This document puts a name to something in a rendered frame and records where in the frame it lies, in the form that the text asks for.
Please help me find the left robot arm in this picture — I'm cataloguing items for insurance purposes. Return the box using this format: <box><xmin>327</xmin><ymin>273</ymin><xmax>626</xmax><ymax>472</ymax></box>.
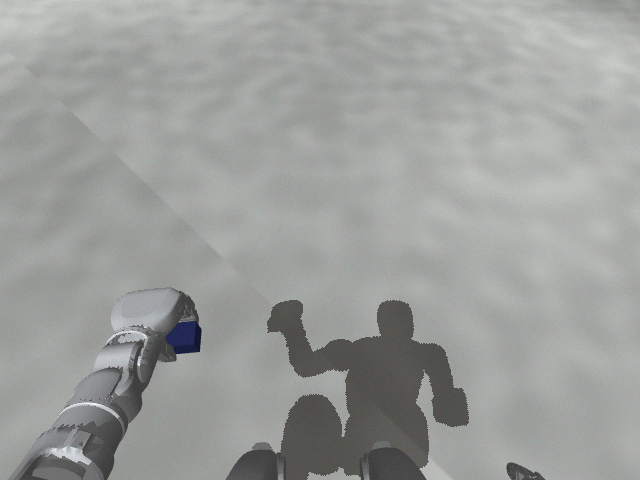
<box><xmin>8</xmin><ymin>327</ymin><xmax>161</xmax><ymax>480</ymax></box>

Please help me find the right robot hand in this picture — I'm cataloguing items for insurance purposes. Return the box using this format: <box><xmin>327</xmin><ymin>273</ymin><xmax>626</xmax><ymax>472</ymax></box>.
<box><xmin>507</xmin><ymin>463</ymin><xmax>545</xmax><ymax>480</ymax></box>

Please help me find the left robot hand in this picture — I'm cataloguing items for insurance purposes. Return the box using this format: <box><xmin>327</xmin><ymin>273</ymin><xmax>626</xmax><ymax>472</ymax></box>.
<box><xmin>110</xmin><ymin>288</ymin><xmax>199</xmax><ymax>362</ymax></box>

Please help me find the small box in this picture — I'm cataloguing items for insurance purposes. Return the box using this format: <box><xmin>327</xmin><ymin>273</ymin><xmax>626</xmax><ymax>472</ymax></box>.
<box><xmin>165</xmin><ymin>321</ymin><xmax>202</xmax><ymax>354</ymax></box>

